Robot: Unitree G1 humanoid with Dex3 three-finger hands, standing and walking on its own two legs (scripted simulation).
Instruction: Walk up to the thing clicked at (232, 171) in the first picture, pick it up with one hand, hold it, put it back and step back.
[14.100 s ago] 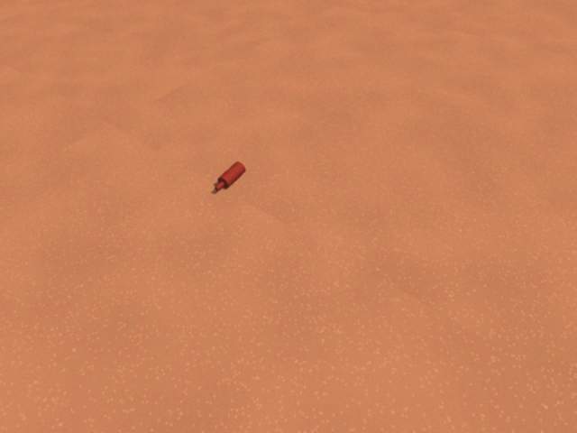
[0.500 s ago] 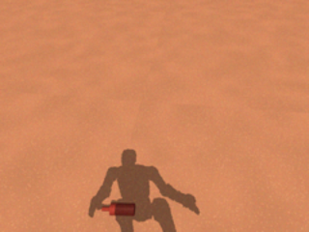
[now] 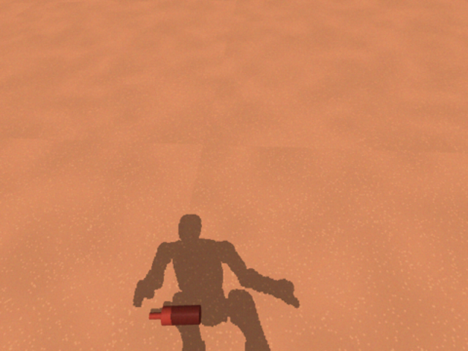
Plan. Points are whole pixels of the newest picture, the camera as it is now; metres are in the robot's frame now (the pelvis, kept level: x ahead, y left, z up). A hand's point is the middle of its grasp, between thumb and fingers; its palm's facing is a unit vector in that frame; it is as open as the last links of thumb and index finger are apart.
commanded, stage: walk up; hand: left
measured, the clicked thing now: (174, 315) +0.41 +0.27 -0.73
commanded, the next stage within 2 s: none
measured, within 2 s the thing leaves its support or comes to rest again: neither
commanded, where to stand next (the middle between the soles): +0.03 +0.01 m, yaw +1 degrees
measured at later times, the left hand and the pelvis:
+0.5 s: hand out of the picture +0.12 +0.26 -0.14, palm faces -0.04 -0.94 -0.34, open 7.4 cm; pelvis +0.01 +0.01 +0.01, yaw -2 degrees
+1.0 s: hand out of the picture +0.09 +0.25 -0.14, palm faces -0.01 -0.94 -0.34, open 7.4 cm; pelvis +0.00 +0.00 +0.01, yaw -1 degrees
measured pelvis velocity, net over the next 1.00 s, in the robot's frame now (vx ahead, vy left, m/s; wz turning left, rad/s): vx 0.00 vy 0.00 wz -0.02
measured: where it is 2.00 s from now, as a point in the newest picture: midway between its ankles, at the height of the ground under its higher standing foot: outside the picture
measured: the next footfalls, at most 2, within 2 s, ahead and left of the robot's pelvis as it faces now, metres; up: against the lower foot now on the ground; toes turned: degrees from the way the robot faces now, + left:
none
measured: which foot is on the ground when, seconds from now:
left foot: down 0.00-1.00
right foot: down 0.00-1.00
